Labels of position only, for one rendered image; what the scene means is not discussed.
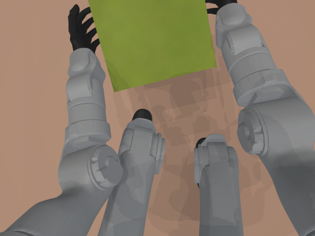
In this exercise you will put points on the robot right forearm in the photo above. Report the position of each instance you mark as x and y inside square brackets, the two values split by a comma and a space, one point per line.
[248, 59]

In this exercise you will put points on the robot left hand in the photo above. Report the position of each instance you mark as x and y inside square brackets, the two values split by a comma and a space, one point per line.
[78, 32]

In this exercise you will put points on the robot right hand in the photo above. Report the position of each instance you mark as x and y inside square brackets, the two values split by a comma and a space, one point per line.
[219, 3]

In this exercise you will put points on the carton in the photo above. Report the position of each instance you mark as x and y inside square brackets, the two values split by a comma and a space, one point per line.
[146, 41]

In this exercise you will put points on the left robot thigh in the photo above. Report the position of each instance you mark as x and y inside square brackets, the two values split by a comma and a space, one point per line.
[126, 210]

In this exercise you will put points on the robot left upper arm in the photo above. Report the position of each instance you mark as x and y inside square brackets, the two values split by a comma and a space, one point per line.
[87, 177]

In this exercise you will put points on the robot right upper arm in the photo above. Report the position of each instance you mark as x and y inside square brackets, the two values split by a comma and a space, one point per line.
[281, 133]

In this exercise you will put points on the robot left forearm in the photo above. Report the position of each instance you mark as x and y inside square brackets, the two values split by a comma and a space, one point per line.
[87, 124]

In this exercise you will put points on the left robot foot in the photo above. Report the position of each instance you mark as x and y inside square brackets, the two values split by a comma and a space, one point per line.
[142, 113]

